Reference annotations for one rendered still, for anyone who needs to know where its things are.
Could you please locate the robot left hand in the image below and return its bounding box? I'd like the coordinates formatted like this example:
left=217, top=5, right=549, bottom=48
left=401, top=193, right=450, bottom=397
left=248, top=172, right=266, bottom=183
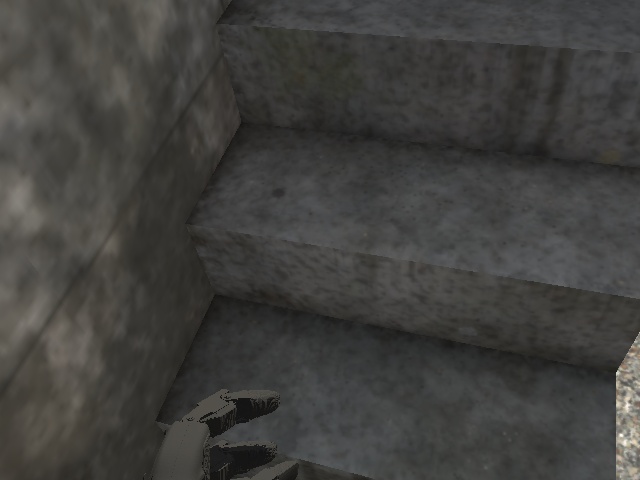
left=143, top=389, right=299, bottom=480

